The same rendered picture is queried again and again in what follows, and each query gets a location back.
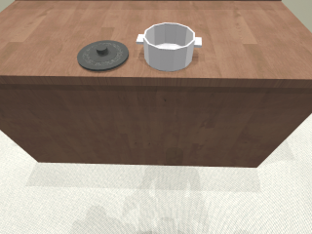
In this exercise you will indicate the table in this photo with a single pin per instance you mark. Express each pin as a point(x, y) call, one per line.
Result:
point(245, 91)

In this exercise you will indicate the pot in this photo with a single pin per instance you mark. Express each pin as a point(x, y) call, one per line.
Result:
point(168, 46)

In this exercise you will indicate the lid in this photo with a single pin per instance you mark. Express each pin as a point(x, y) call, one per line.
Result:
point(117, 54)

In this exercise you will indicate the knob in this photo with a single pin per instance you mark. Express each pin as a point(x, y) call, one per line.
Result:
point(101, 49)

